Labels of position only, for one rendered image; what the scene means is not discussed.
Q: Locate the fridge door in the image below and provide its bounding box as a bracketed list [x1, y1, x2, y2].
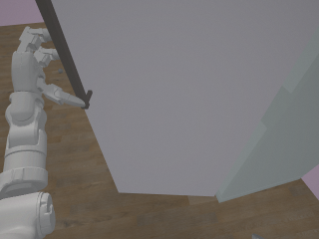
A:
[51, 0, 319, 197]

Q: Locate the robot left forearm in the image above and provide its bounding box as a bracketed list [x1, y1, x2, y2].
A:
[0, 91, 48, 200]

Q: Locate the robot left hand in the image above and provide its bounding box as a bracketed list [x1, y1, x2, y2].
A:
[11, 26, 86, 108]

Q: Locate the left robot upper arm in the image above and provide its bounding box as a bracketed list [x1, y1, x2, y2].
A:
[0, 191, 56, 239]

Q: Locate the handle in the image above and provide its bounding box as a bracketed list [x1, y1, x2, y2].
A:
[35, 0, 93, 110]

